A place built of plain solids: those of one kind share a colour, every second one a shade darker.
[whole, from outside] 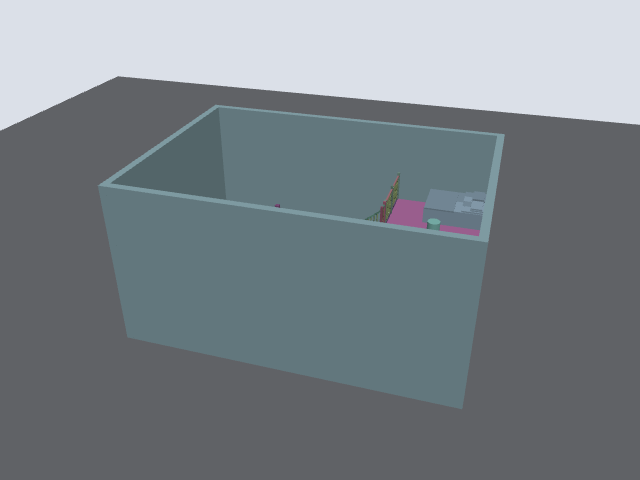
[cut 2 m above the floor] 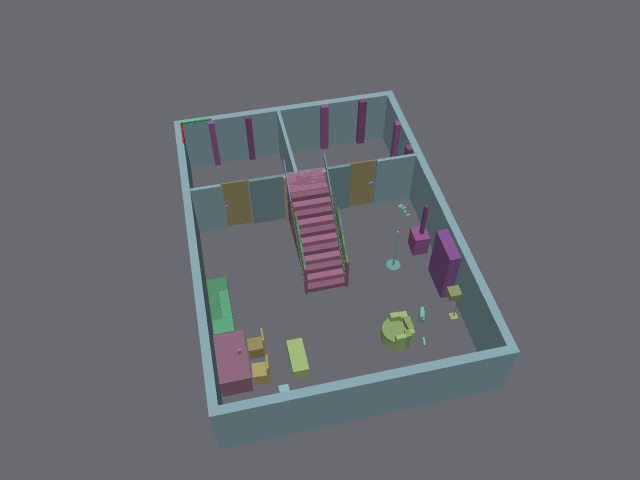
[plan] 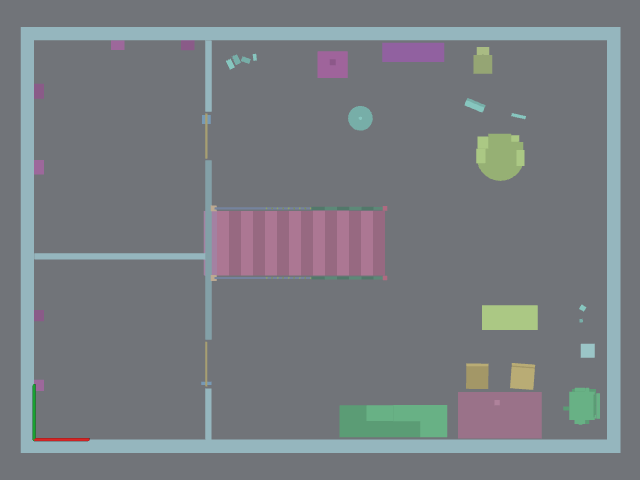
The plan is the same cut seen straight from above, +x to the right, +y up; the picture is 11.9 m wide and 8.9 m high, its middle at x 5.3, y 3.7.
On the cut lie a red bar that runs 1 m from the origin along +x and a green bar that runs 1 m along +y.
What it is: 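A dwelling of one tall room, 10.6 x 7.4 m inside and 5.5 m high, with a sleeping gallery 2.70 m up across one short end and a free-standing straight stair of 15 risers to it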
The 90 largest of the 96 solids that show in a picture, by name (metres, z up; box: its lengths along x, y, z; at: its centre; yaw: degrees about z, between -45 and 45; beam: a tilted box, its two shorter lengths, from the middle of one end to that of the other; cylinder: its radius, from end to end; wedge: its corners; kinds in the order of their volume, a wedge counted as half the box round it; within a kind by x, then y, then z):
{
 "wall_1": {"box": [0.25, 7.9, 5.67], "at": [-0.12, 3.7, 2.78]},
 "wall_2": {"box": [3.17, 0.12, 2.6], "at": [1.59, 3.4, 1.25]},
 "wall_3": {"box": [0.12, 0.95, 2.6], "at": [3.23, 0.47, 1.25]},
 "wall_4": {"box": [0.12, 3.33, 2.6], "at": [3.23, 3.51, 1.25]},
 "wall_5": {"box": [0.12, 1.32, 2.6], "at": [3.23, 6.74, 1.25]},
 "wall_6": {"box": [11.12, 0.25, 5.67], "at": [5.31, -0.12, 2.78]},
 "wall_7": {"box": [11.12, 0.25, 5.67], "at": [5.31, 7.53, 2.78]},
 "wall_8": {"box": [0.25, 7.9, 5.67], "at": [10.75, 3.7, 2.78]},
 "step_1": {"box": [0.46, 1.2, 2.57], "at": [3.38, 3.64, 1.24]},
 "step_2": {"box": [0.67, 1.2, 2.39], "at": [3.5, 3.64, 1.15]},
 "step_3": {"box": [0.67, 1.2, 2.21], "at": [3.73, 3.64, 1.05]},
 "step_4": {"box": [0.67, 1.2, 2.03], "at": [3.95, 3.64, 0.96]},
 "step_5": {"box": [0.67, 1.2, 1.85], "at": [4.17, 3.64, 0.88]},
 "step_6": {"box": [0.67, 1.2, 1.67], "at": [4.39, 3.64, 0.79]},
 "step_7": {"box": [0.67, 1.2, 1.49], "at": [4.62, 3.64, 0.69]},
 "step_8": {"box": [0.67, 1.2, 1.31], "at": [4.84, 3.64, 0.6]},
 "step_9": {"box": [0.67, 1.2, 1.13], "at": [5.06, 3.64, 0.52]},
 "step_10": {"box": [0.67, 1.2, 0.95], "at": [5.28, 3.64, 0.42]},
 "step_11": {"box": [0.67, 1.2, 0.77], "at": [5.5, 3.64, 0.34]},
 "step_12": {"box": [0.67, 1.2, 0.59], "at": [5.73, 3.64, 0.24]},
 "step_13": {"box": [0.67, 1.2, 0.41], "at": [5.95, 3.64, 0.15]},
 "step_14": {"box": [0.67, 1.2, 0.23], "at": [6.17, 3.64, 0.07]},
 "bedstead_gallery_bed_1": {"box": [0.4, 0.68, 0.8], "at": [0.31, 0.41, 3.05]},
 "bedstead_gallery_bed_2": {"box": [0.4, 0.65, 0.8], "at": [0.31, 1.2, 3.05]},
 "bedstead_gallery_bed_3": {"box": [0.78, 0.4, 0.7], "at": [0.42, 1.0, 3.0]},
 "bedstead_gallery_bed_4": {"box": [0.78, 0.4, 0.7], "at": [0.42, 1.4, 3.0]},
 "bedstead_gallery_bed_5": {"box": [1.02, 0.82, 0.64], "at": [0.55, 0.38, 2.97]},
 "bedstead_gallery_bed_6": {"box": [1.02, 0.82, 0.64], "at": [0.55, 1.21, 2.97]},
 "bedstead_gallery_bed_7": {"box": [2.08, 1.65, 0.59], "at": [1.08, 0.8, 2.94]},
 "bedstead_gallery_bed_8": {"box": [1.05, 1.65, 0.64], "at": [1.58, 0.8, 2.97]},
 "upper_floor_1": {"box": [3.52, 3.18, 0.18], "at": [1.63, 1.46, 2.61]},
 "slotfit_loft_table_1": {"box": [1.55, 0.87, 0.8], "at": [8.64, 0.45, 0.35]},
 "slotfit_seat_1": {"box": [0.5, 0.6, 0.51], "at": [5.91, 0.34, 0.2]},
 "slotfit_seat_2": {"box": [1.02, 0.6, 0.42], "at": [6.17, 0.34, 0.16]},
 "slotfit_seat_3": {"box": [0.5, 0.3, 0.51], "at": [6.41, 0.19, 0.2]},
 "slotfit_seat_4": {"box": [0.5, 0.3, 0.51], "at": [6.41, 0.49, 0.2]},
 "slotfit_seat_5": {"box": [0.5, 0.3, 0.51], "at": [6.91, 0.19, 0.2]},
 "slotfit_seat_6": {"box": [0.5, 0.3, 0.51], "at": [6.91, 0.49, 0.2]},
 "slotfit_seat_7": {"box": [0.5, 0.6, 0.51], "at": [7.41, 0.34, 0.2]},
 "slotfit_seat_8": {"box": [0.2, 0.07, 0.83], "at": [10.12, 0.32, 0.36]},
 "slotfit_seat_9": {"box": [0.2, 0.07, 0.83], "at": [10.12, 0.92, 0.36]},
 "slotfit_seat_10": {"box": [0.47, 0.53, 0.55], "at": [10.16, 0.62, 0.23]},
 "slotfit_seat_11": {"box": [0.07, 0.47, 0.89], "at": [10.46, 0.62, 0.39]},
 "slotfit_known_1": {"box": [0.17, 0.28, 0.71], "at": [8.28, 5.26, 0.31]},
 "slotfit_known_2": {"box": [0.2, 0.23, 0.71], "at": [8.32, 5.51, 0.31]},
 "slotfit_known_3": {"box": [0.23, 0.2, 0.71], "at": [8.53, 5.57, 0.31]},
 "slotfit_known_4": {"cylinder": 0.44, "from": [8.64, 5.23, -0.05], "to": [8.64, 5.23, 0.46]},
 "slotfit_known_5": {"cylinder": 0.44, "from": [8.64, 5.23, -0.05], "to": [8.64, 5.23, 0.36]},
 "slotfit_known_6": {"box": [0.2, 0.17, 0.71], "at": [8.74, 5.58, 0.31]},
 "slotfit_known_7": {"box": [1.03, 0.46, 0.5], "at": [8.82, 2.26, 0.2]},
 "slotfit_known_8": {"box": [0.15, 0.12, 0.71], "at": [8.92, 5.58, 0.31]},
 "slotfit_known_9": {"box": [0.23, 0.15, 0.71], "at": [8.96, 5.44, 0.31]},
 "slotfit_known_10": {"box": [0.15, 0.3, 0.71], "at": [9.02, 5.22, 0.31]},
 "slotfit_storage_1": {"box": [1.15, 0.36, 1.94], "at": [7.03, 7.18, 0.92]},
 "head_base_1": {"box": [0.25, 1.2, 2.65], "at": [3.27, 3.64, 1.27]},
 "curtains_1": {"box": [0.19, 0.21, 2.19], "at": [0.09, 1.0, 1.15]},
 "curtains_2": {"box": [0.19, 0.21, 2.19], "at": [0.09, 2.3, 1.15]},
 "curtains_3": {"box": [0.19, 0.28, 2.28], "at": [0.09, 5.05, 1.2]},
 "curtains_4": {"box": [0.19, 0.28, 2.28], "at": [0.09, 6.46, 1.2]},
 "curtains_5": {"box": [0.26, 0.18, 2.15], "at": [1.55, 7.31, 1.14]},
 "curtains_6": {"box": [0.26, 0.18, 2.15], "at": [2.85, 7.31, 1.14]},
 "guard_string_1": {"wedge": [[3.34, 2.98, 2.54], [3.34, 2.98, 2.77], [3.34, 3.02, 2.54], [3.34, 3.02, 2.77], [6.51, 2.98, -0.02], [6.51, 2.98, 0.21], [6.51, 3.02, -0.02], [6.51, 3.02, 0.21]]},
 "guard_string_2": {"wedge": [[3.34, 4.27, 2.54], [3.34, 4.27, 2.77], [3.34, 4.31, 2.54], [3.34, 4.31, 2.77], [6.51, 4.27, -0.02], [6.51, 4.27, 0.21], [6.51, 4.31, -0.02], [6.51, 4.31, 0.21]]},
 "stove_1": {"box": [0.57, 0.5, 0.8], "at": [5.54, 6.95, 0.35]},
 "stove_2": {"box": [0.11, 0.11, 4.74], "at": [5.54, 6.99, 3.1]},
 "slotfit_loft_chair_1": {"box": [0.41, 0.45, 0.51], "at": [8.22, 1.16, 0.21], "yaw": -0.5},
 "slotfit_loft_chair_2": {"box": [0.41, 0.05, 0.94], "at": [8.22, 1.38, 0.42], "yaw": -0.5},
 "slotfit_loft_chair_3": {"box": [0.44, 0.45, 0.52], "at": [9.06, 1.16, 0.21], "yaw": -4.3},
 "slotfit_loft_chair_4": {"box": [0.44, 0.05, 0.9], "at": [9.07, 1.38, 0.4], "yaw": -4.3},
 "doorleaf_door_1": {"box": [0.04, 0.83, 2.08], "at": [3.19, 1.4, 0.99]},
 "doorleaf_door_2": {"box": [0.043, 0.84, 2.08], "at": [3.19, 5.63, 0.99]},
 "clutter_clhall_1": {"cylinder": 0.22, "from": [1.63, 2.35, 2.65], "to": [1.63, 2.35, 3.18]},
 "clutter_clhall_2": {"box": [0.11, 0.18, 0.1], "at": [3.64, 6.96, 0.0], "yaw": 25.6},
 "clutter_clhall_3": {"box": [0.11, 0.18, 0.1], "at": [3.75, 7.04, 0.0], "yaw": 25.6},
 "clutter_clhall_4": {"cylinder": 0.23, "from": [6.05, 5.96, -0.05], "to": [6.05, 5.96, 0.02]},
 "clutter_clhall_5": {"cylinder": 0.031, "from": [6.05, 5.96, -0.05], "to": [6.05, 5.96, 1.65]},
 "clutter_clhall_6": {"box": [0.36, 0.1, 0.39], "at": [8.16, 6.18, 0.14], "yaw": -22.8},
 "clutter_clhall_7": {"box": [0.37, 0.12, 0.24], "at": [8.18, 6.21, 0.07], "yaw": -22.8},
 "clutter_clhall_8": {"box": [0.27, 0.06, 0.11], "at": [8.98, 6.0, 0.01], "yaw": -12.6},
 "guard_newel_1": {"box": [0.09, 0.09, 1.15], "at": [3.34, 2.57, 3.23]},
 "guard_newel_2": {"box": [0.09, 0.09, 1.26], "at": [3.34, 3.0, 3.17]},
 "guard_newel_3": {"box": [0.09, 0.09, 1.28], "at": [6.51, 3.0, 0.59]},
 "guard_newel_4": {"box": [0.09, 0.09, 1.28], "at": [6.51, 4.29, 0.59]},
 "slotfit_hallpiece_corner_1": {"box": [0.35, 0.35, 0.25], "at": [8.32, 6.96, 1.27]},
 "slotfit_hallpiece_corner_2": {"box": [0.23, 0.23, 0.07], "at": [8.32, 7.16, -0.01]},
 "post_1": {"box": [0.12, 0.11, 2.58], "at": [3.33, 2.99, 1.24]},
 "gal_guard_newel_1": {"box": [0.09, 0.09, 1.15], "at": [3.34, 0.04, 3.23]},
 "gal_guard_newel_2": {"box": [0.09, 0.09, 1.15], "at": [3.34, 1.26, 3.23]},
 "slotfit_corner_1": {"box": [0.26, 0.26, 0.24], "at": [10.26, 1.65, 1.29]},
 "doorfit_door_1": {"box": [0.16, 0.17, 0.06], "at": [3.19, 5.93, 1.0]}
}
